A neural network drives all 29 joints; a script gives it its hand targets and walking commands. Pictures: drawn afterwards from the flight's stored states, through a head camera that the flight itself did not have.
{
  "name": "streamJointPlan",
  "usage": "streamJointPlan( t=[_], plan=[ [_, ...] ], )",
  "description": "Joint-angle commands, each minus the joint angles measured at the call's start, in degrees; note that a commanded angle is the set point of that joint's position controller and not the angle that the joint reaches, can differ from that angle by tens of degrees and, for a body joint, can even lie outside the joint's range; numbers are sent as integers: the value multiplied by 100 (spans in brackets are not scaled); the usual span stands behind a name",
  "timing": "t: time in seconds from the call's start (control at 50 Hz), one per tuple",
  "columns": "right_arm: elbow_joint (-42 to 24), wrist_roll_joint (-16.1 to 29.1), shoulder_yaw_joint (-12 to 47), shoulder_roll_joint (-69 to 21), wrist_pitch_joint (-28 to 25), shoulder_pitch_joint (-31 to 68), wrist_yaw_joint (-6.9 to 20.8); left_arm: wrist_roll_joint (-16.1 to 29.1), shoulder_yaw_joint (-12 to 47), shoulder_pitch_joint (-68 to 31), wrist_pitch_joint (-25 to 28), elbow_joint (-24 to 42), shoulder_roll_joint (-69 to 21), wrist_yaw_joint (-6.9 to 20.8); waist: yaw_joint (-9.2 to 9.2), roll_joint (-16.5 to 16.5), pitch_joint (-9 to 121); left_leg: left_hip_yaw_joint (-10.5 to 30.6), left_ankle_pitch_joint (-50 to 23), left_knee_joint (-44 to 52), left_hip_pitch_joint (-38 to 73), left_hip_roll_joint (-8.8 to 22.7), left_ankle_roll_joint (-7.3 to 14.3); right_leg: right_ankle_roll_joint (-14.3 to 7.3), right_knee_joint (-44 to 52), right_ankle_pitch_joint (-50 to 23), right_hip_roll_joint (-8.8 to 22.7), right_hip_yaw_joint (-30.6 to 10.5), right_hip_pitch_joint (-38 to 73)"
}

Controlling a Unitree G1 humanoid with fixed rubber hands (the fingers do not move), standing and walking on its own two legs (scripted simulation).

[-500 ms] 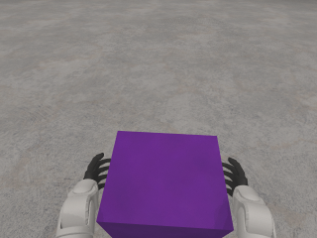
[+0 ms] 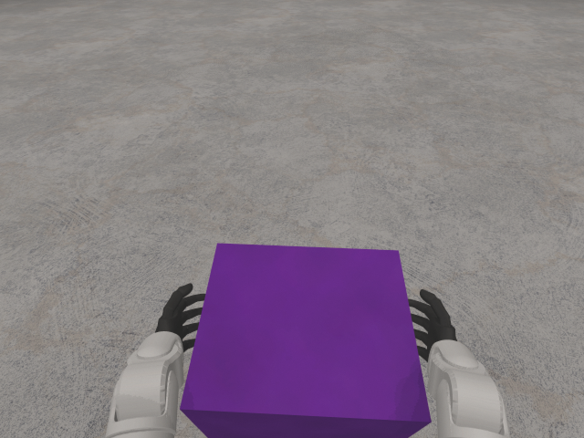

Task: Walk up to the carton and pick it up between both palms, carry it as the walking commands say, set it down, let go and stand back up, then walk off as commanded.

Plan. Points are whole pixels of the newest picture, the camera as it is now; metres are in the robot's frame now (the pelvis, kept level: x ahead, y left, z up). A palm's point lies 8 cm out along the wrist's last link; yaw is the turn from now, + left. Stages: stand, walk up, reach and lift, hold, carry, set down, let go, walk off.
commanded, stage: carry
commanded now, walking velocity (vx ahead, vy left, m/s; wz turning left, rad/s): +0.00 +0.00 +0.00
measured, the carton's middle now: (302, 352) +0.29 +0.00 -0.05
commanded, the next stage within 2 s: none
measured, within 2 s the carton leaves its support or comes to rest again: neither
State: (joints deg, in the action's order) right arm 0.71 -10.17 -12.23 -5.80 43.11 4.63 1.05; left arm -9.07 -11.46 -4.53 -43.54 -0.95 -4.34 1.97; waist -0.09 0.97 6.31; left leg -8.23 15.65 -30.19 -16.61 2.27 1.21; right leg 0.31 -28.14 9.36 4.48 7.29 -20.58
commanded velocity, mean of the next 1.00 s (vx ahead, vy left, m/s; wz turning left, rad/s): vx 0.22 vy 0.00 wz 0.00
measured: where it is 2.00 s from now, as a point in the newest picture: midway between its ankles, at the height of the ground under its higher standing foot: outside the picture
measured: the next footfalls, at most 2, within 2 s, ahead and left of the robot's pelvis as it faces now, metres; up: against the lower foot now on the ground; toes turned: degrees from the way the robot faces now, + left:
left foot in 0.98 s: +0.34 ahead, +0.09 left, +0.00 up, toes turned +7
right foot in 1.22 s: +0.36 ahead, -0.15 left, +0.00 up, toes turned -8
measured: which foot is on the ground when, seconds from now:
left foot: down 0.00-0.60, up 0.62-0.96, down 0.98-1.00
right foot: down 0.00-0.98, up 1.00-1.00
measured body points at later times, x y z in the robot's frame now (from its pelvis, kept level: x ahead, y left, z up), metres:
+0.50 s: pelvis +0.01 -0.02 +0.00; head -0.01 -0.03 +0.45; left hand +0.27 +0.17 +0.07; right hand +0.27 -0.20 +0.05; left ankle +0.00 +0.10 -0.73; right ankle +0.03 -0.13 -0.72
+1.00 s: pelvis +0.20 -0.02 -0.01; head +0.22 -0.02 +0.44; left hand +0.48 +0.16 +0.06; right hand +0.47 -0.21 +0.05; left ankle +0.30 +0.08 -0.74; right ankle +0.04 -0.13 -0.72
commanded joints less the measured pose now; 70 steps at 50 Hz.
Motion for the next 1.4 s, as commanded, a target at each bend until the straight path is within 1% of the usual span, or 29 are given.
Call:
streamJointPlan(
  t=[0.0, 0.1, 0.16, 0.2, 0.3, 0.38, 0.42, 0.54, 0.56, 0.6, 0.66, 0.8, 0.86, 0.9, 0.94, 0.96, 0.98, 1.0, 1.08, 1.1, 1.12, 1.14, 1.16, 1.18, 1.24, 1.28, 1.3, 1.34, 1.38],
  plan=[
    [-953, 1303, 3215, -3465, -197, 2607, 932, 1324, 3260, -2844, 197, 924, -3708, 696, -7, -254, 1186, 672, -622, 552, 109, 537, -55, -207, 327, -407, 287, -437, 761],
    [-1352, 1592, 3542, -3523, -119, 2604, 895, 1636, 3619, -2990, 131, 1618, -3655, 653, 35, 180, 1194, 596, -933, 556, 292, 495, -107, -256, 228, -857, 353, -472, 642],
    [-254, 957, 2764, -3258, -286, 2222, 915, 958, 2790, -2310, 312, 299, -3401, 697, 45, -140, 1538, 689, -1072, 361, 467, 570, -89, -266, 219, -1063, 350, -528, 860],
    [-1591, 1639, 3501, -3521, -196, 2766, 909, 1530, 3507, -2682, 211, 1528, -3645, 681, 27, 64, 1512, 641, -904, 468, 413, 561, -47, -222, 200, -854, 354, -507, 876],
    [-605, 1239, 3001, -3394, -188, 2491, 934, 1174, 3043, -2508, 255, 741, -3500, 668, 40, -2, 1176, 621, -350, 568, 185, 510, -84, -256, 421, -327, 317, -547, 741],
    [-2634, 2513, 4510, -4161, 784, 2720, 933, 2476, 4661, -3432, -711, 3268, -4070, 704, 147, 173, 1029, 1134, 2204, 1396, 393, 947, 119, 34, -51, 1821, -55, 18, 53],
    [-2161, 2263, 4175, -3908, 1181, 2502, 893, 2303, 4352, -3046, -1163, 2568, -3864, 732, 161, 1072, 1030, 1762, 2992, 1995, 301, 1549, 452, 93, -1337, 1413, -141, 131, -105],
    [-2872, 2424, 4560, -3714, 1895, 2405, 859, 2583, 4435, -2531, -1838, 2794, -3888, 879, 35, -42, 1082, 674, 370, 611, 813, 1088, 311, 123, 371, 1254, -17, 130, 394],
    [-1966, 2028, 4176, -3803, 1913, 1840, 885, 2187, 3943, -2397, -1839, 2065, -3759, 929, 29, -511, 1159, 236, 485, -381, 54, 798, 96, -118, 942, 1497, 435, -761, 1316],
    [-2772, 2393, 4554, -3804, 2001, 2285, 886, 2471, 4254, -2623, -1933, 2520, -4039, 1018, -36, -1855, 454, -85, 1905, -1845, -2653, -79, -246, -866, 1436, 602, 1880, -2902, 2632],
    [-2547, 2729, 4556, -4314, 2262, 2796, 1016, 2510, 4337, -3010, -2198, 2755, -4146, 939, -87, -358, -192, 390, 1231, -1929, -2722, 332, -167, -1087, 2061, 982, 1932, -2750, 2041],
    [-1309, 1826, 3563, -4203, 1265, 2467, 952, 1515, 3051, -2476, -1191, 1584, -3959, 988, -71, -722, 738, -67, -449, -1052, -1748, -58, -113, -620, 1670, -1041, 1146, -588, 2667],
    [-3236, 2422, 4454, -4284, 1010, 2939, 868, 2267, 4176, -3030, -953, 3522, -4208, 906, -43, -1142, 949, -217, -1128, -123, -1016, -253, -128, -235, 1040, -2107, 820, 279, 2639],
    [-3568, 2542, 4691, -4375, 1224, 2770, 825, 2380, 4502, -3012, -1212, 3802, -4226, 856, 71, -697, 1380, -331, -1995, 924, 439, -408, 41, 58, 11, -2753, 440, 594, 2348],
    [-2798, 2287, 4477, -4113, 1600, 2169, 893, 2103, 4276, -2478, -1635, 2816, -3919, 804, 270, -163, 1765, 733, -2583, 720, 2651, 607, 545, 338, -1514, -1629, 18, 466, 472],
    [-1916, 1877, 3956, -3893, 1478, 1595, 935, 1753, 4004, -2288, -1536, 2219, -3743, 801, 203, 1353, 2006, 2472, -4695, 678, 3823, 1971, 875, 449, -2463, 1450, -487, 234, -844],
    [-3271, 2427, 4796, -3934, 1620, 1735, 907, 2333, 4694, -2080, -1666, 3387, -3840, 836, 97, 1038, 1981, 2758, -6584, 337, 3796, 2308, 1208, 368, -3192, 2338, -388, -505, -1185],
    [-2487, 2220, 4429, -3773, 1768, 1603, 878, 2188, 4381, -1802, -1761, 2691, -3855, 892, 125, 879, 2026, 2202, -7169, 158, 3999, 2199, 1366, 322, -3165, 2556, -353, -736, -1454],
    [-1587, 1679, 3729, -3982, 1371, 1418, 959, 1930, 3919, -2105, -1305, 2008, -4021, 1038, 89, 973, 2349, 765, -5591, 294, 2548, 1369, 780, 193, -1140, 2000, -221, -464, -229],
    [-2474, 1876, 4055, -4130, 1127, 2081, 982, 2111, 4188, -2463, -1090, 2526, -4155, 1076, 84, 1031, 2229, 723, -4507, 479, 1974, 1323, 789, 198, -829, 1647, -256, -367, 75],
    [-1768, 1653, 3746, -4167, 962, 2207, 986, 1824, 3789, -2551, -891, 1892, -4054, 1070, 29, 737, 2172, 653, -3580, 504, 1547, 1322, 720, 145, -478, 1182, -288, -228, 452],
    [-2976, 2184, 4472, -4300, 922, 2567, 983, 2212, 4363, -2849, -818, 2961, -4238, 1042, -23, 445, 1994, 437, -1929, 689, 950, 1168, 537, 111, -39, 542, -183, -263, 944],
    [-1810, 1755, 3827, -4117, 890, 2320, 987, 1766, 3822, -2589, -773, 1792, -4156, 1013, -27, 301, 1770, 278, -803, 714, 617, 900, 292, 26, 155, 59, -95, -374, 1093],
    [-2877, 2143, 4329, -4216, 821, 2580, 975, 2164, 4223, -2801, -713, 2817, -4160, 987, -1, -186, 1567, 210, -168, 575, 253, 673, 92, -110, 502, -173, 161, -690, 1213],
    [-2009, 1713, 3779, -3870, 738, 2727, 927, 1708, 3662, -2938, -668, 1993, -3878, 872, 98, -393, 893, 244, 740, 69, -125, -31, -108, -305, 1319, 986, 840, -1675, 503],
    [-2241, 2040, 4163, -3907, 1125, 2808, 983, 1800, 3915, -3024, -1016, 2100, -3838, 792, 123, -1008, 420, 475, 780, 202, 563, 92, -55, -415, 1409, 2372, 697, -1295, -455],
    [-1568, 1808, 3762, -3789, 1099, 2818, 982, 1548, 3507, -3049, -1054, 1383, -3599, 814, 148, -706, 296, 484, 400, 453, 372, 318, -74, -262, 1253, 1754, 496, -1079, -81],
    [-901, 1576, 3528, -3717, 961, 2406, 970, 1453, 3455, -2903, -877, 1117, -3539, 822, 109, -531, 784, 541, -1154, 7, 274, 461, -190, -272, 409, -2393, 509, -782, 928],
    [-1861, 2138, 4128, -3966, 1155, 2860, 1023, 1906, 3961, -2834, -1105, 1697, -4018, 842, 99, -651, 1318, 534, -2496, -120, 315, 486, -164, -327, -102, -3925, 537, -681, 1396]
  ],
)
